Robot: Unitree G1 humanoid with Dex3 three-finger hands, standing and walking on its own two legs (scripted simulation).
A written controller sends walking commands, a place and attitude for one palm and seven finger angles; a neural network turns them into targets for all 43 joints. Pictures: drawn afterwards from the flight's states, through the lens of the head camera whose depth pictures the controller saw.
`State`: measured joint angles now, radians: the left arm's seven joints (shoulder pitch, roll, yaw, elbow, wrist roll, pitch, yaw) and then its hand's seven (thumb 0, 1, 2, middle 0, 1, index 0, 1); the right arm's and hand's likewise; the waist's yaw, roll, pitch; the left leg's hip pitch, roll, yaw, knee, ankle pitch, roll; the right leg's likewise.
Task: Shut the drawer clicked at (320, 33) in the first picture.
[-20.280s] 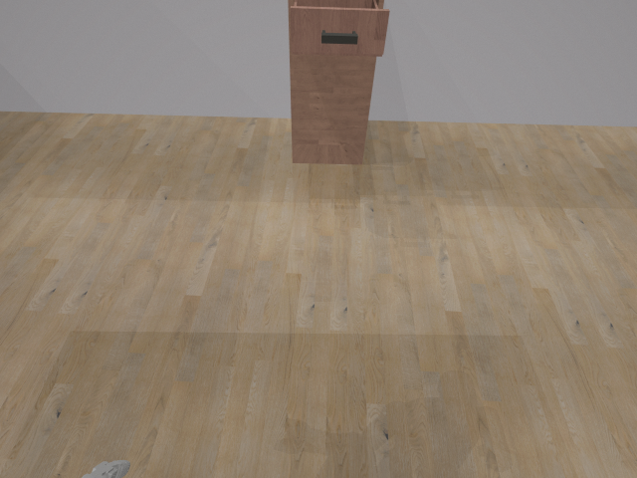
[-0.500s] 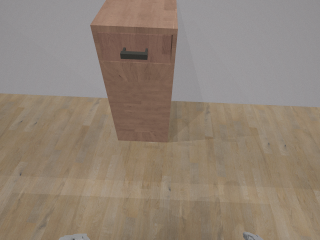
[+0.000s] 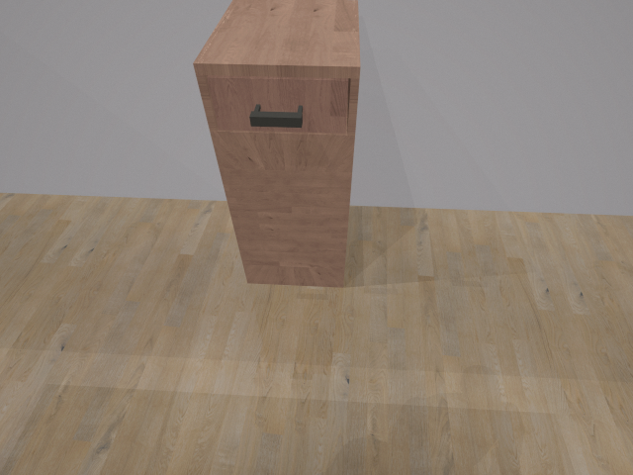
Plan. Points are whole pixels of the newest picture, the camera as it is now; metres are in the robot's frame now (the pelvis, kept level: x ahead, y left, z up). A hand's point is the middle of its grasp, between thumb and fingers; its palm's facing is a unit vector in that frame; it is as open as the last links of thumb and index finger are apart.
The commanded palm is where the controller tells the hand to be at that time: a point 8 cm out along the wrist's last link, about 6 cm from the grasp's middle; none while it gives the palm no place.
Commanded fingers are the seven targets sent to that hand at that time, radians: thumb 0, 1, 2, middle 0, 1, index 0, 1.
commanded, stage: let the arm hang, fingers relaxed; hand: left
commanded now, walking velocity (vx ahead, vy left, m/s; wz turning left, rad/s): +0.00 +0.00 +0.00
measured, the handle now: (277, 114) +0.87 +0.15 -0.01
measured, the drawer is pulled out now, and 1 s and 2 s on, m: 0.00 0.00 0.00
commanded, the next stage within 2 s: look to check the result in 0.36 s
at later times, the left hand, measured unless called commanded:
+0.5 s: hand out of the picture +0.01 +0.15 -0.17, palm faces +0.02 -0.98 -0.19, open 7.3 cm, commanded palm none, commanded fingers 0.00 0.90 0.90 -0.20 -0.30 -0.20 -0.30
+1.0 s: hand out of the picture +0.02 +0.14 -0.17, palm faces +0.02 -0.98 -0.18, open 7.4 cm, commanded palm none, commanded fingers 0.00 0.90 0.90 -0.20 -0.30 -0.20 -0.30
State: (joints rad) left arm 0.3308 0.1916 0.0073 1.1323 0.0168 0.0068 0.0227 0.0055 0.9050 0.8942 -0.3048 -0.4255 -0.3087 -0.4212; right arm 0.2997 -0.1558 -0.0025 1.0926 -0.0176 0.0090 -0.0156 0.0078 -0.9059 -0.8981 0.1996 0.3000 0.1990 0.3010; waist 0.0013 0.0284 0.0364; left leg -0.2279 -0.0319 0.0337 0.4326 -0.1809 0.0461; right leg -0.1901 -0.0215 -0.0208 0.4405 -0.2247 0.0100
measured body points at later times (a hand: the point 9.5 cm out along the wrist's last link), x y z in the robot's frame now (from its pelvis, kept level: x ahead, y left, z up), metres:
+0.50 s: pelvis +0.01 -0.02 +0.00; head +0.03 -0.02 +0.45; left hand +0.01 +0.20 -0.16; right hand -0.01 -0.23 -0.16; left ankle +0.03 +0.09 -0.74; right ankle +0.01 -0.13 -0.74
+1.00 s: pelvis +0.03 -0.03 +0.00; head +0.04 -0.03 +0.45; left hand +0.02 +0.19 -0.16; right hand +0.02 -0.24 -0.16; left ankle +0.03 +0.09 -0.74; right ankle +0.01 -0.13 -0.74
